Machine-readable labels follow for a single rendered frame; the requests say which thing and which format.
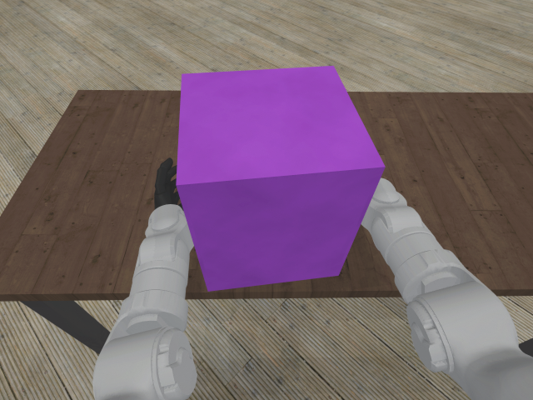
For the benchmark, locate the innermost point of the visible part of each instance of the robot left upper arm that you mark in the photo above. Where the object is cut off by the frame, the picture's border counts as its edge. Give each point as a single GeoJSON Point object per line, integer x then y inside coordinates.
{"type": "Point", "coordinates": [153, 365]}

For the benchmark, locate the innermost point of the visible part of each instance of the robot left hand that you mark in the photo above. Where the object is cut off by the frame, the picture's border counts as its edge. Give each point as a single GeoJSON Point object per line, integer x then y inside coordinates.
{"type": "Point", "coordinates": [164, 193]}

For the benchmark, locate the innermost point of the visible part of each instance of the robot right forearm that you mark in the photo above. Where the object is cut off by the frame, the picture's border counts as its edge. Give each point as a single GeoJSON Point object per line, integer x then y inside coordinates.
{"type": "Point", "coordinates": [418, 261]}

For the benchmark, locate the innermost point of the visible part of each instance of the robot left forearm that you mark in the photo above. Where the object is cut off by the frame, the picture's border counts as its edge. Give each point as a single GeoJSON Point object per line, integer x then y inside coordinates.
{"type": "Point", "coordinates": [157, 297]}

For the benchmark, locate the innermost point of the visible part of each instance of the table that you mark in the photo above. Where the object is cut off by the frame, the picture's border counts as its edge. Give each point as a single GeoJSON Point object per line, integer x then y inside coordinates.
{"type": "Point", "coordinates": [73, 228]}

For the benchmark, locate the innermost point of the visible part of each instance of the carton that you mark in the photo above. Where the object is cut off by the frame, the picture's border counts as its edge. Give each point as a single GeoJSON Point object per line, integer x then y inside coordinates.
{"type": "Point", "coordinates": [275, 172]}

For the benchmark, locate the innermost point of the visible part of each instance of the robot right upper arm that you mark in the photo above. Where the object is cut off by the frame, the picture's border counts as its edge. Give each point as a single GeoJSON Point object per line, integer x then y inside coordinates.
{"type": "Point", "coordinates": [463, 331]}

